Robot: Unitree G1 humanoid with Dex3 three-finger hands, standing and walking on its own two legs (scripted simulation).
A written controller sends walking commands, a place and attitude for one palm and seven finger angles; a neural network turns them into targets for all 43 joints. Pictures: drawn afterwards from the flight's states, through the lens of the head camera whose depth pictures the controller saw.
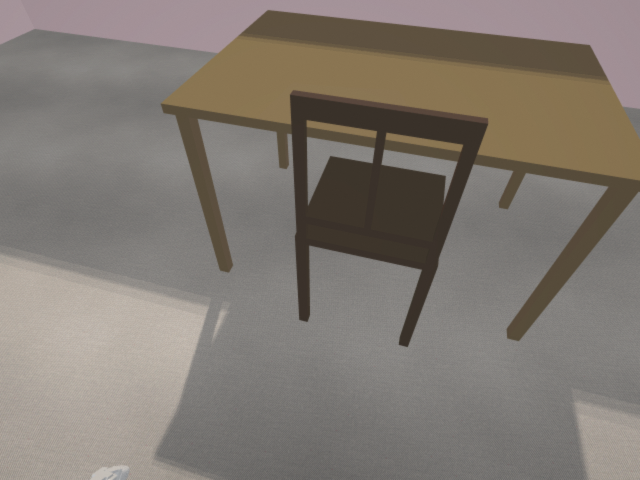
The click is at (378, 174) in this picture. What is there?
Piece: chair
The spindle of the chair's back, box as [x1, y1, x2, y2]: [364, 131, 385, 229]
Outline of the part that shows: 378,131 376,135 364,228 369,229 372,221 385,138 385,132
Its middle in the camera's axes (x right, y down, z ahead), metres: +0.12 -0.13 +0.90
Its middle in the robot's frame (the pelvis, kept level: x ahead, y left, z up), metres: +0.76 -0.09 -0.09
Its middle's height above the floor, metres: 0.68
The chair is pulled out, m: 0.00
